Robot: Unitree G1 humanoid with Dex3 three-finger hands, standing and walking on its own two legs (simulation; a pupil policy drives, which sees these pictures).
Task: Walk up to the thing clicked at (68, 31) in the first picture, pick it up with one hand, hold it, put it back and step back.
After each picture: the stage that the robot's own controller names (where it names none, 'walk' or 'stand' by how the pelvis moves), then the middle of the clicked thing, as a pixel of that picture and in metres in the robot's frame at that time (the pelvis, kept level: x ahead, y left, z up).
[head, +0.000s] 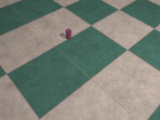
stand; (68, 34) +1.46 +0.16 -0.72
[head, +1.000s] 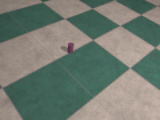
walk; (70, 48) +1.33 +0.06 -0.71
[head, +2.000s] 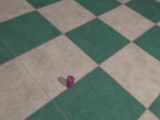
walk; (70, 82) +0.76 +0.05 -0.71
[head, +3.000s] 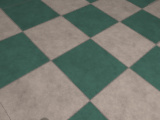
walk; out of the picture +0.41 +0.15 -0.71
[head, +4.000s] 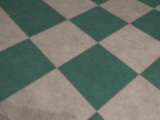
stand; out of the picture +0.31 +0.18 -0.71
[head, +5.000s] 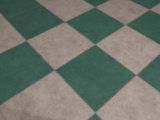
stand; out of the picture +0.31 +0.18 -0.72
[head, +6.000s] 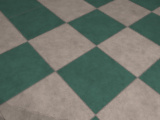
stand; out of the picture +0.30 +0.17 -0.73
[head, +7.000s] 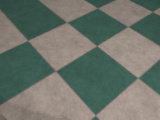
stand; out of the picture +0.29 +0.17 -0.73
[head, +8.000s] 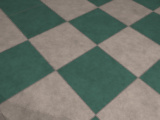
stand; out of the picture +0.29 +0.17 -0.73
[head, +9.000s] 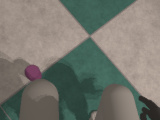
go down; (33, 74) +0.37 +0.21 -0.36
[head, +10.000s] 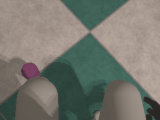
go down; (31, 73) +0.37 +0.22 -0.30
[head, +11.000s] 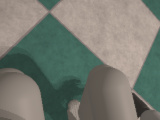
close in; out of the picture +0.35 +0.25 -0.22
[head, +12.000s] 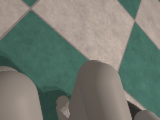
close; out of the picture +0.36 +0.25 -0.22
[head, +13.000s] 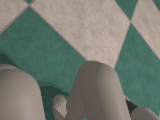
lift; out of the picture +0.35 +0.25 -0.23
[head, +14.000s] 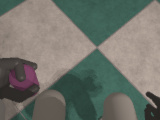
lift; (26, 82) +0.31 +0.19 -0.04
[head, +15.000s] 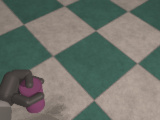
hold; (33, 96) +0.30 +0.17 -0.01
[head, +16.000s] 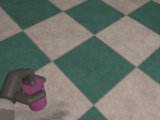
hold; (35, 94) +0.31 +0.17 -0.02
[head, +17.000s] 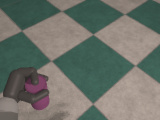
hold; (38, 93) +0.32 +0.16 -0.01
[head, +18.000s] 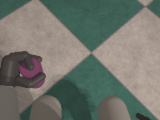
crouch; (33, 74) +0.36 +0.17 -0.09
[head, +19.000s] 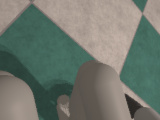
lower; out of the picture +0.38 +0.26 -0.22
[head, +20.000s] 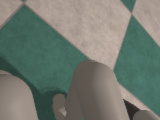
lower; out of the picture +0.38 +0.27 -0.22
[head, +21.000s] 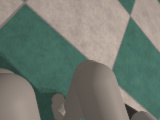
lower; out of the picture +0.38 +0.26 -0.23
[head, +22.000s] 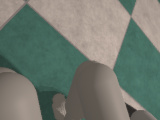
lower; out of the picture +0.37 +0.26 -0.23
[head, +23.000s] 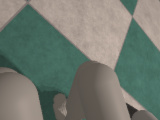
loosen; out of the picture +0.37 +0.26 -0.23
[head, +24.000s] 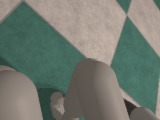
withdraw; out of the picture +0.36 +0.25 -0.23
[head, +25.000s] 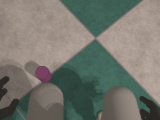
walk; (44, 74) +0.40 +0.20 -0.38
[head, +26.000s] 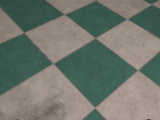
stand; out of the picture +0.32 +0.16 -0.66
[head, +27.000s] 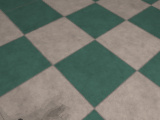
stand; out of the picture +0.33 +0.18 -0.67
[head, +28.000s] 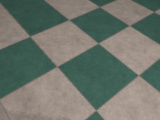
stand; out of the picture +0.34 +0.16 -0.70
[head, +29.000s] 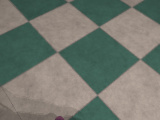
stand; out of the picture +0.36 +0.15 -0.71
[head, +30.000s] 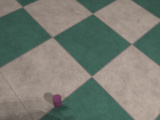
walk; (57, 101) +0.48 +0.16 -0.71
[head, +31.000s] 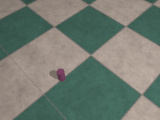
walk; (61, 75) +0.76 +0.24 -0.70
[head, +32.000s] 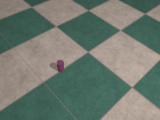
stand; (60, 66) +0.97 +0.20 -0.71
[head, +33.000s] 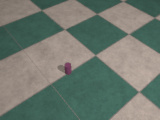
stand; (68, 68) +0.97 +0.16 -0.72
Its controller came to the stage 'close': yes
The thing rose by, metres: 0.70
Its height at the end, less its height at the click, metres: +0.00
